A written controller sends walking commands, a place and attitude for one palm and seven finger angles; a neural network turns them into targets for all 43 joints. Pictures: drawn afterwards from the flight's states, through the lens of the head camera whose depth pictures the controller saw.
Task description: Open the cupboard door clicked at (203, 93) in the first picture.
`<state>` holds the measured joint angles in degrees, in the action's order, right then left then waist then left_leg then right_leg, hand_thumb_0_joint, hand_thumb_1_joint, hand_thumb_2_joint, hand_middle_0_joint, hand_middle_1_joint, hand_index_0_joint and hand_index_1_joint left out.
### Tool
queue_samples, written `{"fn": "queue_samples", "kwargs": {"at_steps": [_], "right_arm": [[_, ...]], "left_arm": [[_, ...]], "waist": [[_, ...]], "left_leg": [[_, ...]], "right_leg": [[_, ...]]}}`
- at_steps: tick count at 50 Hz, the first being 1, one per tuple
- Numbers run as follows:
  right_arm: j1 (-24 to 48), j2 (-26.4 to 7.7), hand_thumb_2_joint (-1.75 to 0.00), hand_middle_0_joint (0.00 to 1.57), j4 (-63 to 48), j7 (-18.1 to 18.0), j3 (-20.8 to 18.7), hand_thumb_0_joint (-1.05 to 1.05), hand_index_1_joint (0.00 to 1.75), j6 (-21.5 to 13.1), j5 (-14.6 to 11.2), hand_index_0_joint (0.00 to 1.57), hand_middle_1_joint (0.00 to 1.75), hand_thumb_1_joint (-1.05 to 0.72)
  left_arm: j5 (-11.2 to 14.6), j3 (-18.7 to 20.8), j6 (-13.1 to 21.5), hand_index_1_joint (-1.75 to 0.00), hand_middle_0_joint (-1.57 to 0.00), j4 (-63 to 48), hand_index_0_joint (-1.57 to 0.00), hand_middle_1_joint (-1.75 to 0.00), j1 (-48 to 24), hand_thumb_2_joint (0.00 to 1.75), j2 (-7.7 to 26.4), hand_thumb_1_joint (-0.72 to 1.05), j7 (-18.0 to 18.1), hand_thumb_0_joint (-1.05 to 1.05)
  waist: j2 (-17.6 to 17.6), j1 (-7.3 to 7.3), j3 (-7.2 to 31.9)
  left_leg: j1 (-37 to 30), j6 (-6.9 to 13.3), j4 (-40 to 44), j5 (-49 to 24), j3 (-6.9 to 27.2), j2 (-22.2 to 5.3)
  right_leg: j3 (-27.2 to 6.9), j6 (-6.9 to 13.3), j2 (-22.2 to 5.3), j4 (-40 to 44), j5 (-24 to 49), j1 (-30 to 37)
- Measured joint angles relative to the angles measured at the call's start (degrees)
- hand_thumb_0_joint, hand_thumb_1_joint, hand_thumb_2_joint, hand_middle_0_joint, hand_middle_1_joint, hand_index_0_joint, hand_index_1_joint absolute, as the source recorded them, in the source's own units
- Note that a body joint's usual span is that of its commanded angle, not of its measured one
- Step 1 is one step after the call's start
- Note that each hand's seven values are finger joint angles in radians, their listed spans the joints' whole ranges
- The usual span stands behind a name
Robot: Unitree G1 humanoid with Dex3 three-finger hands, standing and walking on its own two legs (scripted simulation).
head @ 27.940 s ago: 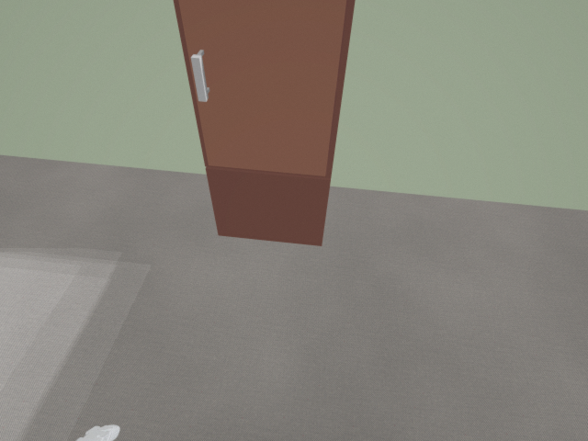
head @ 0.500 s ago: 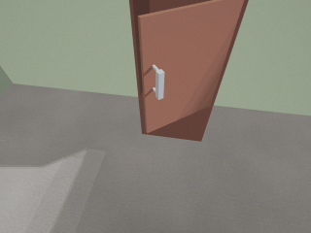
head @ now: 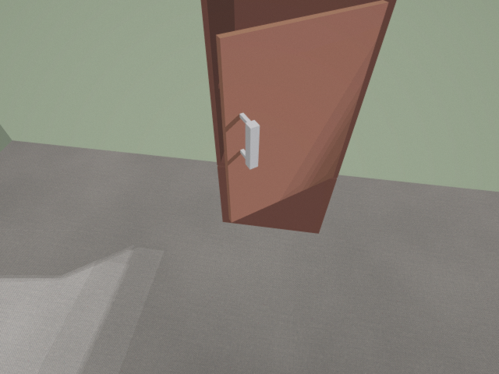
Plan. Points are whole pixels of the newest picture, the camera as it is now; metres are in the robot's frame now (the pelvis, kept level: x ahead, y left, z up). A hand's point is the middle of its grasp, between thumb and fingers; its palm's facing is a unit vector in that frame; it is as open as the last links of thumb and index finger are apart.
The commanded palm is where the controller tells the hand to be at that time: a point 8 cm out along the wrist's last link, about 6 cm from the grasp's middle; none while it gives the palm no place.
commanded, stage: look to check the result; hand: left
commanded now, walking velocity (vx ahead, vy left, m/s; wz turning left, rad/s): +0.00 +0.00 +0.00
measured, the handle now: (247, 140) +0.62 +0.04 +0.00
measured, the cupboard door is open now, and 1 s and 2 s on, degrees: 37 37 37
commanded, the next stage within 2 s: walk to a spot facing it in 0.48 s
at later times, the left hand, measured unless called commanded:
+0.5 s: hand out of the picture +0.01 +0.16 -0.18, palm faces +0.04 -0.99 -0.16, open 7.4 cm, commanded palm none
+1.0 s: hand out of the picture +0.08 +0.17 -0.18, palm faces -0.08 -0.96 -0.25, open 7.4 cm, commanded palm none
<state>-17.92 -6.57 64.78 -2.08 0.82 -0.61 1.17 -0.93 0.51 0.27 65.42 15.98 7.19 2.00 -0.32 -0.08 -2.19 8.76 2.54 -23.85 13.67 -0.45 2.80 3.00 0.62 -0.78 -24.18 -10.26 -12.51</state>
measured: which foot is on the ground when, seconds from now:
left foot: down 0.00-1.00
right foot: down 0.00-1.00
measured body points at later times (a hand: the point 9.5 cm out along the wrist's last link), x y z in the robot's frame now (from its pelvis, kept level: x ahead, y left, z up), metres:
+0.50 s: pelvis +0.02 +0.00 +0.00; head +0.03 +0.00 +0.45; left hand +0.01 +0.21 -0.16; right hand +0.01 -0.21 -0.16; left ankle -0.01 +0.09 -0.74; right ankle +0.03 -0.11 -0.74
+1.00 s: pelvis +0.02 -0.02 -0.01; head +0.06 -0.05 +0.43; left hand +0.08 +0.22 -0.16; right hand +0.00 -0.25 -0.18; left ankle -0.01 +0.09 -0.74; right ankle +0.01 -0.12 -0.73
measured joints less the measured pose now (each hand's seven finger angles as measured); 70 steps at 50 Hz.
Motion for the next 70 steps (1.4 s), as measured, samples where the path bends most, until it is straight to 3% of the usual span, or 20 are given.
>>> {"fn": "queue_samples", "kwargs": {"at_steps": [33, 42, 48, 50, 52, 55, 59, 64, 70], "right_arm": [[1.59, -0.14, -0.9, 0.2, 1.28, -0.48, 0.3, 0.01, 0.3, -0.24, -0.08, 0.2, 0.3, -0.91], [2.75, -0.67, -0.9, 0.2, -1.64, -1.33, -1.47, 0.01, 0.3, 1.16, 0.07, 0.2, 0.3, -0.91], [2.98, -2.35, -0.9, 0.2, -4.33, -1.53, -2.53, 0.01, 0.3, 1.16, 0.78, 0.2, 0.3, -0.9], [3.13, -3.22, -0.9, 0.2, -4.89, -1.36, -2.79, 0.01, 0.3, 1.4, 0.86, 0.2, 0.3, -0.9], [3.25, -4.03, -0.9, 0.2, -5.49, -1.04, -3.14, 0.01, 0.3, 1.78, 0.55, 0.2, 0.3, -0.9], [5.47, -4.96, -0.9, 0.2, -6.21, -0.57, -3.79, 0.01, 0.3, 3.25, -0.13, 0.2, 0.3, -0.9], [9.44, -5.52, -0.9, 0.2, -8.22, 0.19, -4.3, 0.01, 0.3, 3.96, -0.18, 0.2, 0.3, -0.91], [13.35, -6.56, -0.9, 0.2, -11.48, 0.46, -4.62, 0.01, 0.3, 3.38, -0.14, 0.2, 0.3, -0.91], [15.79, -6.83, -0.9, 0.2, -13.19, 0.24, -4.46, 0.01, 0.3, 3.25, -0.34, 0.2, 0.3, -0.91]], "left_arm": [[0.14, -0.09, 0.11, -0.3, -0.19, 0.66, -0.2, -0.3, -0.5, 0.9, 0.22, 0.91, 0.08, 0.0], [-0.39, 2.34, -2.6, -0.3, -0.2, -1.9, -0.2, -0.3, -0.93, 0.9, 1.17, 0.91, -1.04, 0.0], [-0.68, 3.97, -4.0, -0.3, -0.19, -5.04, -0.2, -0.3, -2.95, 0.9, 2.63, 0.91, -1.7, 0.0], [-0.61, 4.21, -3.64, -0.3, -0.19, -6.34, -0.2, -0.3, -3.63, 0.9, 2.9, 0.91, -1.95, 0.0], [-0.68, 4.33, -2.76, -0.3, -0.19, -7.74, -0.2, -0.3, -3.88, 0.9, 3.37, 0.91, -2.16, 0.0], [-0.62, 4.29, -1.48, -0.3, -0.19, -8.94, -0.2, -0.3, -4.81, 0.9, 3.8, 0.91, -1.55, 0.0], [-0.58, 4.25, -1.66, -0.3, -0.19, -10.16, -0.2, -0.3, -4.89, 0.9, 4.23, 0.91, -0.85, 0.0], [-0.65, 3.55, -1.61, -0.3, -0.2, -10.57, -0.2, -0.3, -3.6, 0.9, 3.64, 0.9, -1.19, 0.0], [-0.79, 3.36, -1.76, -0.3, -0.2, -11.5, -0.21, -0.3, -2.2, 0.9, 3.16, 0.9, -1.7, 0.0]], "waist": [[0.45, -0.23, -0.76], [0.94, -0.54, -2.11], [0.21, -0.51, -3.99], [-0.84, -0.55, -4.41], [-1.72, -0.77, -4.42], [-2.07, -0.59, -5.34], [0.31, -1.56, -5.76], [1.08, -1.91, -5.27], [1.02, -2.76, -4.77]], "left_leg": [[-2.89, -0.02, 1.65, 1.3, 0.3, -0.23], [-0.69, 0.05, -3.2, 4.36, -3.82, -1.05], [-0.5, -0.63, -5.89, 6.37, -7.19, -2.52], [-0.37, -1.52, -7.1, 7.18, -7.92, -3.76], [0.9, -2.7, -10.62, 9.13, -8.5, -5.34], [7.38, -3.95, -26.85, 16.33, -4.82, -5.32], [14.87, -4.89, -39.56, 13.6, -1.61, -4.36], [18.06, -5.98, -38.22, 9.14, 1.79, -4.75], [17.89, -6.47, -33.61, 8.92, 3.73, -4.31]], "right_leg": [[0.17, -0.11, 0.29, 1.33, -1.51, 2.76], [-3.72, 0.09, 1.34, -5.77, -3.97, -1.99], [-2.6, -0.39, 0.74, -20.34, -15.16, -7.39], [-1.57, -0.4, 0.49, -18.59, -13.8, -6.7], [-1.11, 0.21, 0.68, -12.8, -6.82, -4.68], [-1.05, 2.99, 2.39, -12.93, -7.34, -4.87], [-3.71, 4.02, 3.44, -7.5, -4.46, -3.9], [-7.27, 4.28, 4.82, -2.57, -0.93, -3.2], [-10.58, 3.77, 6.28, -1.32, 0.07, -3.07]]}}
